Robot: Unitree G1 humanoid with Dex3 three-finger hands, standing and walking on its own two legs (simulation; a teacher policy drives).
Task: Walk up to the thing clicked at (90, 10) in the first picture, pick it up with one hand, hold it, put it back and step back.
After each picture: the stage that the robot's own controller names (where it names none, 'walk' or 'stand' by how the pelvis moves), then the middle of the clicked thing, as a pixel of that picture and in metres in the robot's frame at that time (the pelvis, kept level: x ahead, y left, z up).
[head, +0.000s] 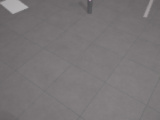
stand; (89, 4) +2.14 -0.05 -0.65
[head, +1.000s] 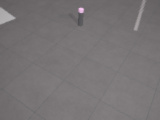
walk; (80, 17) +2.00 +0.03 -0.65
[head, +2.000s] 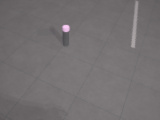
walk; (65, 36) +1.38 +0.14 -0.65
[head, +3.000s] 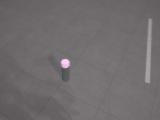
walk; (65, 71) +0.92 +0.15 -0.65
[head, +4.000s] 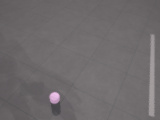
walk; (55, 104) +0.61 +0.19 -0.65
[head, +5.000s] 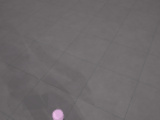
stand; out of the picture +0.46 +0.20 -0.63
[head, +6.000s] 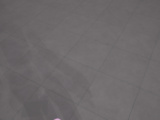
stand; out of the picture +0.40 +0.20 -0.64
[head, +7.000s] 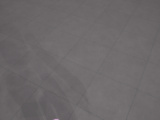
stand; out of the picture +0.42 +0.20 -0.66
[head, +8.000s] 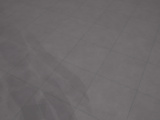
stand; out of the picture +0.40 +0.21 -0.66
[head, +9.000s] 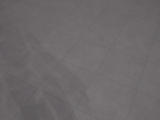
stand; out of the picture +0.39 +0.22 -0.66
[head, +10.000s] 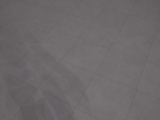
stand; out of the picture +0.39 +0.22 -0.66
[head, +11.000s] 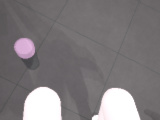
go down; (29, 56) +0.47 +0.23 -0.31
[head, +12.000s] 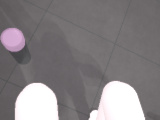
go down; (18, 49) +0.46 +0.25 -0.26
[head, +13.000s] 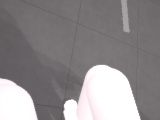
close in; out of the picture +0.45 +0.30 -0.16
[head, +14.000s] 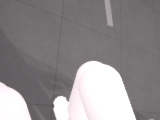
close; out of the picture +0.45 +0.31 -0.16
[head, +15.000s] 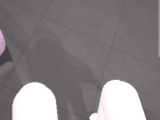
lift; out of the picture +0.38 +0.27 -0.02
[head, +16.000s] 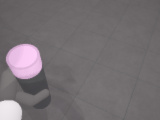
hold; (34, 82) +0.32 +0.16 +0.09
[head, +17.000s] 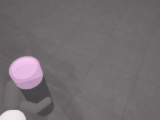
hold; (36, 91) +0.31 +0.17 +0.05
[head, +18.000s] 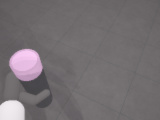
hold; (35, 83) +0.33 +0.17 +0.04
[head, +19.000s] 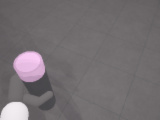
crouch; (39, 85) +0.33 +0.16 +0.04
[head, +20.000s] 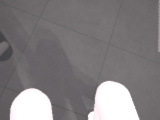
crouch; out of the picture +0.47 +0.25 -0.04
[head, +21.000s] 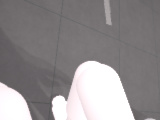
lower; out of the picture +0.44 +0.31 -0.16
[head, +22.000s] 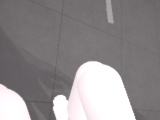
lower; out of the picture +0.44 +0.32 -0.16
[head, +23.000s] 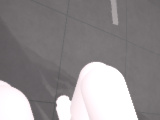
lower; out of the picture +0.42 +0.31 -0.16
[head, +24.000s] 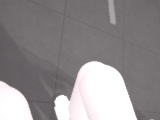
lower; out of the picture +0.42 +0.31 -0.16
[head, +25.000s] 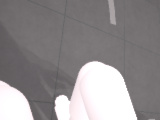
loosen; out of the picture +0.43 +0.31 -0.16
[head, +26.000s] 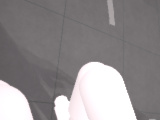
withdraw; out of the picture +0.43 +0.31 -0.16
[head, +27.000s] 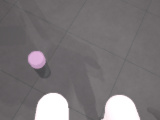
walk; (41, 66) +0.46 +0.23 -0.36
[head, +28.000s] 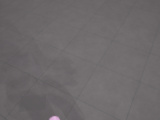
stand; out of the picture +0.40 +0.19 -0.59
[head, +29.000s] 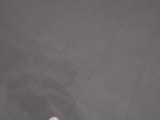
stand; out of the picture +0.40 +0.20 -0.60
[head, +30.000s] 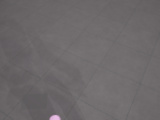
stand; out of the picture +0.41 +0.20 -0.62
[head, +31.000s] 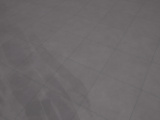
stand; out of the picture +0.41 +0.20 -0.66
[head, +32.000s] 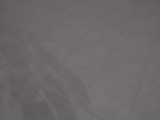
stand; out of the picture +0.39 +0.21 -0.66
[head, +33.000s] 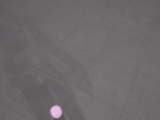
walk; (58, 116) +0.42 +0.21 -0.65
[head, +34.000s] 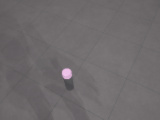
walk; (68, 80) +0.67 +0.17 -0.63
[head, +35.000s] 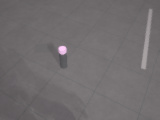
stand; (63, 57) +1.03 +0.18 -0.64
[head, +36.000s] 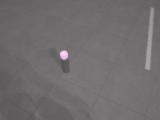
stand; (65, 62) +1.00 +0.21 -0.64
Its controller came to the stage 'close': yes
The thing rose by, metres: 0.69
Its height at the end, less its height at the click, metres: +0.00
